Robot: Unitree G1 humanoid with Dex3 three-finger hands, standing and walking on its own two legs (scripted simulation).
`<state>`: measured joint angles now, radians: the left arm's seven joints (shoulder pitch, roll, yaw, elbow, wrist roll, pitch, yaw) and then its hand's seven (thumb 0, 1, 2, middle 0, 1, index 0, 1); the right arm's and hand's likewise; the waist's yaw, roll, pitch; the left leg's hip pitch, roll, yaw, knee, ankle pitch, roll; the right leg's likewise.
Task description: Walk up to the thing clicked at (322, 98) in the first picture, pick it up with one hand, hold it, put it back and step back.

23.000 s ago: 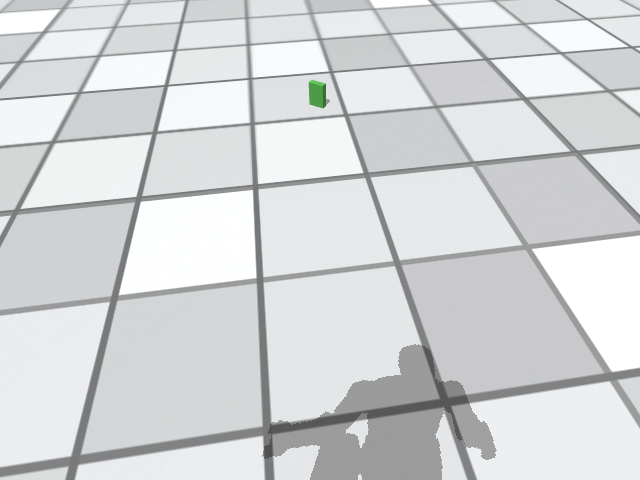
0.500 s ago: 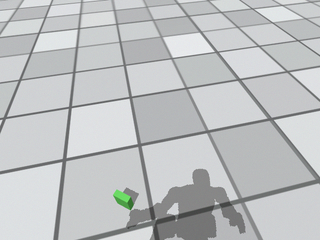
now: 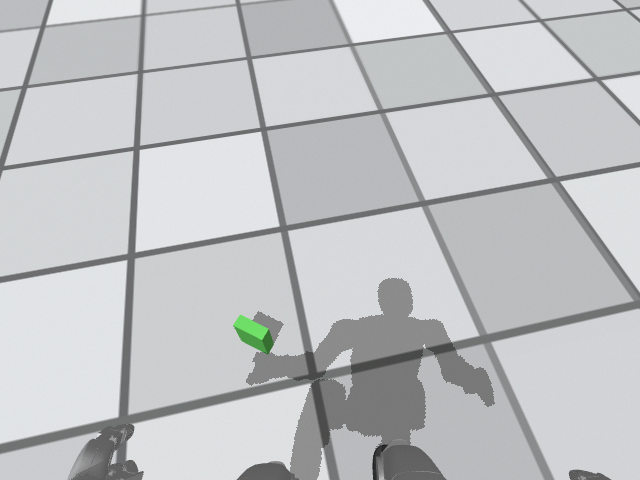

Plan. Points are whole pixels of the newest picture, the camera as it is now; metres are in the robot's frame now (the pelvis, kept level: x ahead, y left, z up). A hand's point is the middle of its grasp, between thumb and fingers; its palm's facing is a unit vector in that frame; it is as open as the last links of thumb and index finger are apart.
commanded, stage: walk up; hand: left
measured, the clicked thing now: (254, 335) +0.52 +0.22 -0.68
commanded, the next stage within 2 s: none
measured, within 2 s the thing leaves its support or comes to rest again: neither
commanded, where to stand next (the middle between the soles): +0.12 -0.02 m, yaw -1 degrees
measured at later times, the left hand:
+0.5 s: hand out of the picture +0.04 +0.26 -0.14, palm faces -0.11 -0.91 -0.39, open 7.4 cm
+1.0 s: hand out of the picture -0.13 +0.28 -0.15, palm faces -0.06 -0.93 -0.35, open 7.4 cm
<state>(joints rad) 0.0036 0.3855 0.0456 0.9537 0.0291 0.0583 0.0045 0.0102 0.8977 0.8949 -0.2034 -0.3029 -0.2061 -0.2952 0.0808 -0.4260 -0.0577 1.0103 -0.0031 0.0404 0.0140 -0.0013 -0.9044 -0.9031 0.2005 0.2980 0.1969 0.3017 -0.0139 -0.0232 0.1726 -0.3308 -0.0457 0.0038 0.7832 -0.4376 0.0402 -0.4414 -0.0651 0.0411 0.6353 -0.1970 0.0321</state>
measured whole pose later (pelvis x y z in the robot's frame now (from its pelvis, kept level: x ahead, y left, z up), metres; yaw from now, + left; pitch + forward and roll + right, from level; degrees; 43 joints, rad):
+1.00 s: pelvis -0.22 +0.00 +0.01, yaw -4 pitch -1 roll -1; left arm 0.20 0.43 0.11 0.82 0.03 0.09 -0.01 0.01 0.90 0.90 -0.20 -0.30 -0.20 -0.29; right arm 0.17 -0.36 -0.05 0.85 -0.04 -0.01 -0.02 0.00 -0.90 -0.90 0.21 0.30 0.20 0.30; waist 0.02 -0.07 0.15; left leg -0.33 0.05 0.01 0.59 -0.24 0.00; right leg -0.39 0.05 0.17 1.06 -0.44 0.03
